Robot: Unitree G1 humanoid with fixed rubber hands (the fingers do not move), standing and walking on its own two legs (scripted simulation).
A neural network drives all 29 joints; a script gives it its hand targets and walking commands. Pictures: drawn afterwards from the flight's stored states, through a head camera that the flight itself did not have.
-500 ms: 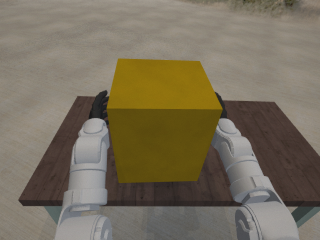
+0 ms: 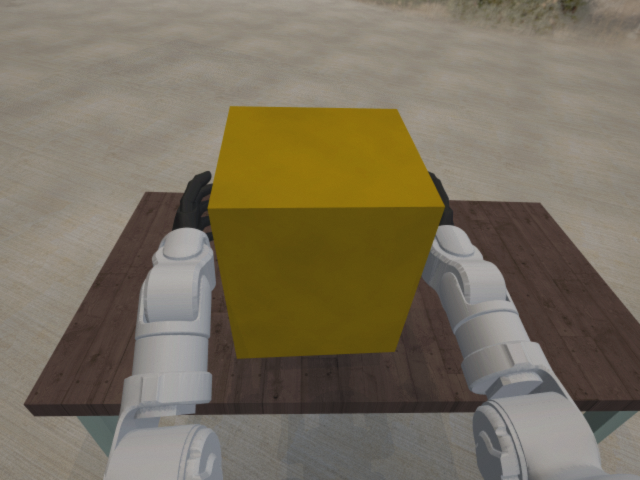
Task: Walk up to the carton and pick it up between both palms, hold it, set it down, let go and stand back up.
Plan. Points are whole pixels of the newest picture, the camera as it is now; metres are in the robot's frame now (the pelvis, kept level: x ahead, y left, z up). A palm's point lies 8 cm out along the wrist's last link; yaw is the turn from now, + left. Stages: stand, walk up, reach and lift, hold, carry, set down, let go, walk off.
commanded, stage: hold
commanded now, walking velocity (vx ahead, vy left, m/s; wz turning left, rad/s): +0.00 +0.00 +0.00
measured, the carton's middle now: (316, 234) +0.39 +0.00 +0.16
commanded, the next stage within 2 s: none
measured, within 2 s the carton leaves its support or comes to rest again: neither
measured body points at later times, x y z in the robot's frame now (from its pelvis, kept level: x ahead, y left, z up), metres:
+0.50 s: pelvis -0.01 +0.00 +0.00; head -0.06 +0.03 +0.45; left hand +0.37 +0.16 +0.20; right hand +0.37 -0.15 +0.19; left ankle +0.05 +0.10 -0.75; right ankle +0.01 -0.10 -0.75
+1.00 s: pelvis -0.01 +0.00 +0.00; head -0.06 +0.03 +0.45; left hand +0.37 +0.16 +0.20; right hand +0.38 -0.15 +0.20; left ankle +0.05 +0.10 -0.75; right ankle +0.01 -0.10 -0.75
